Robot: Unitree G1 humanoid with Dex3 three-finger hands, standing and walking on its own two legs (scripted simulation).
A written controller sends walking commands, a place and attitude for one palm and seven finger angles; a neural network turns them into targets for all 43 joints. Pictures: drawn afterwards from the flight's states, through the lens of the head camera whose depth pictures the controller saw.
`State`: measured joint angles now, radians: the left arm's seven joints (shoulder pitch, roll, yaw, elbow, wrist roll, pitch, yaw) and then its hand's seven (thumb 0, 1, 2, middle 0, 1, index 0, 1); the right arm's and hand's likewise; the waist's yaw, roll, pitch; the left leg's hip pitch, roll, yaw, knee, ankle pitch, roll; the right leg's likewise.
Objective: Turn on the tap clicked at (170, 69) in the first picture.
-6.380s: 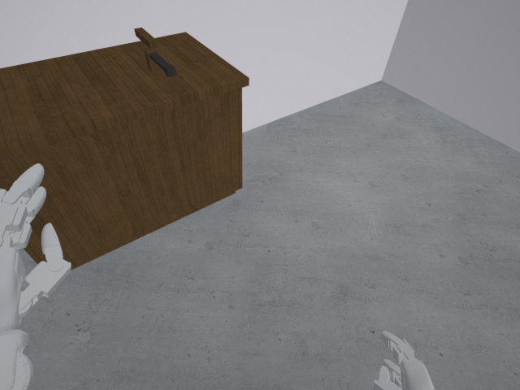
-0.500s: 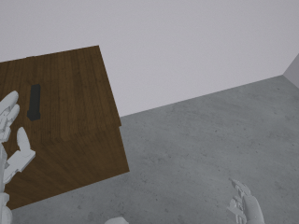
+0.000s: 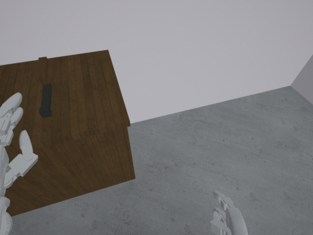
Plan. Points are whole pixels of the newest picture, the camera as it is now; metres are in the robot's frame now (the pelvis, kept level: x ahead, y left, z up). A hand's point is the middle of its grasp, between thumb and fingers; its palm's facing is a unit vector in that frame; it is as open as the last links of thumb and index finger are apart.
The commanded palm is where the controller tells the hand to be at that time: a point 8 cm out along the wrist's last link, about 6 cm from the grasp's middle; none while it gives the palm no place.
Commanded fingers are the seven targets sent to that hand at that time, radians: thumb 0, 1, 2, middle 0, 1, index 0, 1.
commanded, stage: come to a stop and stand still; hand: left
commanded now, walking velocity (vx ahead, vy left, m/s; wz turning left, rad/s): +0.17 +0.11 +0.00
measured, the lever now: (45, 112) +0.47 +0.41 -0.01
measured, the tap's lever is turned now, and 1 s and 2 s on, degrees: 0 0 0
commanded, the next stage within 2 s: look again from close up in 0.86 s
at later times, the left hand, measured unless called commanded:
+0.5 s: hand (14, 176) +0.18 +0.26 +0.17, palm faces +0.40 -0.82 -0.40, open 7.4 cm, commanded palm +0.13 +0.29 +0.18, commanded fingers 0.00 0.90 0.90 -0.20 -0.30 -0.20 -0.30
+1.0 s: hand (2, 179) +0.17 +0.26 +0.18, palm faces +0.42 -0.79 -0.45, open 7.4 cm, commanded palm +0.10 +0.29 +0.18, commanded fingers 0.00 0.90 0.90 -0.20 -0.30 -0.20 -0.30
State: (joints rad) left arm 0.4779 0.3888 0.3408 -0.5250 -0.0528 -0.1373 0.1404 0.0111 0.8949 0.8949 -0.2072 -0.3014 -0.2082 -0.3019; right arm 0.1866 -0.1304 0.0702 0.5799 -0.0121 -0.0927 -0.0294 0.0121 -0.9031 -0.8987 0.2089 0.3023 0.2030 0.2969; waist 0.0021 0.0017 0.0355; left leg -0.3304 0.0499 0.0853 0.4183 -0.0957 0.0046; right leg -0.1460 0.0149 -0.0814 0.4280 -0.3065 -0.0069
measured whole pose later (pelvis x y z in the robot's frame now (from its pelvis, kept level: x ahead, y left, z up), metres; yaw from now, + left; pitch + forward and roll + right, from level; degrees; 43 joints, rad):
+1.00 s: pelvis -0.06 +0.01 +0.00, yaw +1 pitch -1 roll -2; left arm 0.32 0.43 0.36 -0.41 0.01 -0.19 0.10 0.01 0.89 0.89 -0.21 -0.30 -0.21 -0.30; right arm 0.26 -0.22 0.01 0.62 -0.01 -0.11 -0.07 0.01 -0.91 -0.90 0.20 0.30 0.20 0.30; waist 0.03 0.00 0.04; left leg -0.32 0.04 0.07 0.51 -0.18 0.03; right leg -0.22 0.02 -0.09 0.45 -0.21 -0.02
